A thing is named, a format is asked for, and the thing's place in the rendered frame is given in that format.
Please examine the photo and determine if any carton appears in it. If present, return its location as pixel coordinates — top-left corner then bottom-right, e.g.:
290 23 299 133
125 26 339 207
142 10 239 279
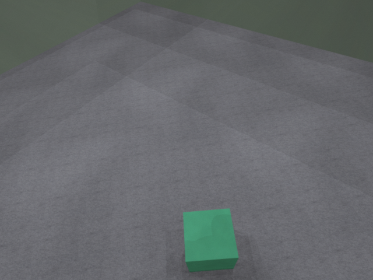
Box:
183 208 239 272

